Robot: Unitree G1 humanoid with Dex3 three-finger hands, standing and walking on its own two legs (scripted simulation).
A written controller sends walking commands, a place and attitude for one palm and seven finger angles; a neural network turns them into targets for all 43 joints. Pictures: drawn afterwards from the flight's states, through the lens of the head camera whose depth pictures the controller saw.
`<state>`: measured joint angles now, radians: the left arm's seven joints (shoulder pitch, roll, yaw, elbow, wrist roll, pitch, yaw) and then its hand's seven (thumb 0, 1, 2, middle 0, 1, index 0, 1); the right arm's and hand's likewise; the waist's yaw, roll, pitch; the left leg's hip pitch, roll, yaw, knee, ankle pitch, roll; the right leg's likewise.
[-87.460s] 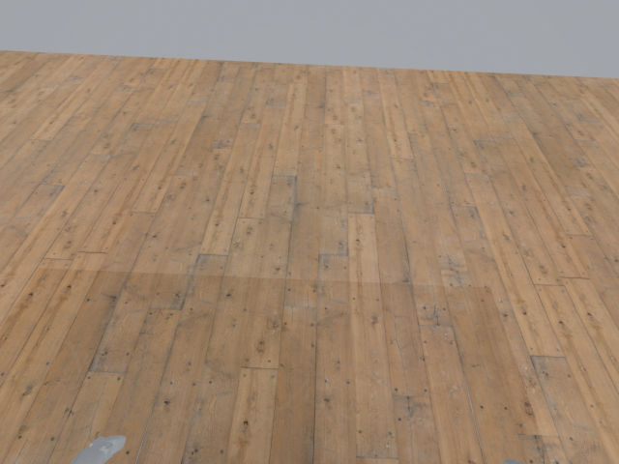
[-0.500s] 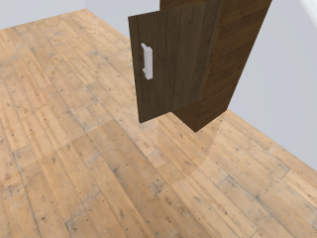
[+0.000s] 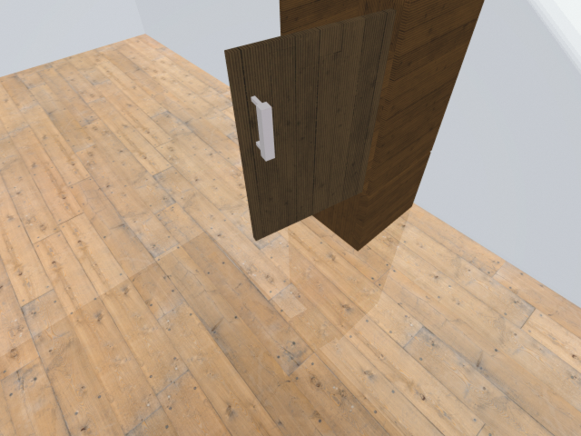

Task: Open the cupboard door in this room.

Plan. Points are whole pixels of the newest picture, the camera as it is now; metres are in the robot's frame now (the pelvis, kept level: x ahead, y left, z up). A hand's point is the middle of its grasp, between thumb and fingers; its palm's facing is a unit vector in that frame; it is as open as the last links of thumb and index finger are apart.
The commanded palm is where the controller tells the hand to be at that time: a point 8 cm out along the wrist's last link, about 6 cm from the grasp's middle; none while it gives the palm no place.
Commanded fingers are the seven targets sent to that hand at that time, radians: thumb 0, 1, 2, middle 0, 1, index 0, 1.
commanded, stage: let the arm hang, fingers relaxed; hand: left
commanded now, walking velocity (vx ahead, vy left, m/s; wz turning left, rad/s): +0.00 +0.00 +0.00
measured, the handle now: (261, 128) +0.74 +0.11 +0.01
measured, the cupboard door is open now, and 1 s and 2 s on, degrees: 79 79 79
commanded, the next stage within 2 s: look to check the result in 0.10 s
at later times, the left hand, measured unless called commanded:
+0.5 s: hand out of the picture +0.09 +0.22 -0.15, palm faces +0.01 -0.94 -0.34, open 7.4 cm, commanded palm none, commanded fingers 0.00 0.90 0.90 -0.20 -0.30 -0.20 -0.30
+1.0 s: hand out of the picture +0.12 +0.21 -0.15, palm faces -0.02 -0.94 -0.34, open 7.4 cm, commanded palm none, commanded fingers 0.00 0.90 0.90 -0.20 -0.30 -0.20 -0.30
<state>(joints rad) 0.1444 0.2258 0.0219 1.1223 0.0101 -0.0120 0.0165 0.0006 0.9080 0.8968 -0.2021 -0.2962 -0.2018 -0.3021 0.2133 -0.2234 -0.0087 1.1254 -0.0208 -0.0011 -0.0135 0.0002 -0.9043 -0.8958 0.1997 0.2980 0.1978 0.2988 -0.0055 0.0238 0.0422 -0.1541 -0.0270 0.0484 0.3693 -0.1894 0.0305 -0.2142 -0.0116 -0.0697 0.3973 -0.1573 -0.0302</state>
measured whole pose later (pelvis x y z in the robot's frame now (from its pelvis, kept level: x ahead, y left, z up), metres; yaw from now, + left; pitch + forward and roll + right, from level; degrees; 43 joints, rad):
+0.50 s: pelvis +0.02 -0.02 +0.00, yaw +0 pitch -2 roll +0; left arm 0.12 0.29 0.02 1.15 0.01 -0.02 0.01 0.00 0.91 0.90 -0.20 -0.30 -0.20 -0.30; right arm 0.12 -0.32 -0.01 1.13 -0.02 0.00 -0.01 0.00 -0.90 -0.90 0.20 0.30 0.20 0.30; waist 0.00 0.03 0.06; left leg -0.09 0.00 0.04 0.30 -0.19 0.00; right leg -0.14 0.02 -0.08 0.33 -0.16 -0.05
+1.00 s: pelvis +0.03 -0.03 +0.00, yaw +0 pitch -1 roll +0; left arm 0.09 0.30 0.01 1.14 0.01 -0.03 0.01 0.00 0.91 0.90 -0.20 -0.30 -0.20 -0.30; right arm 0.14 -0.32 0.00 1.14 -0.02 0.01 -0.01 0.00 -0.90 -0.90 0.20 0.30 0.20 0.30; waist -0.01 0.03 0.05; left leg -0.07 0.02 0.04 0.28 -0.19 -0.02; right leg -0.12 0.04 -0.08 0.30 -0.16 -0.07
